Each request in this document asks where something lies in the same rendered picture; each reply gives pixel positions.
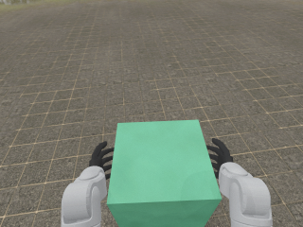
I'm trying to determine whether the robot right hand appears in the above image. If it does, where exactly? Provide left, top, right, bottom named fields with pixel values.
left=206, top=138, right=234, bottom=179

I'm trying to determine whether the carton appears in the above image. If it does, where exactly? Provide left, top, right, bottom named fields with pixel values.
left=106, top=119, right=222, bottom=227

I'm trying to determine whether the robot right forearm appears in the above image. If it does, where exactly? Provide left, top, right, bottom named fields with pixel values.
left=218, top=162, right=273, bottom=227

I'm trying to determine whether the robot left forearm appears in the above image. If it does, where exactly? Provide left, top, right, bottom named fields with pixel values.
left=61, top=166, right=107, bottom=227

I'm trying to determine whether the robot left hand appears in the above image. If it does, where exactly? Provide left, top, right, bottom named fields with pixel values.
left=89, top=141, right=115, bottom=180

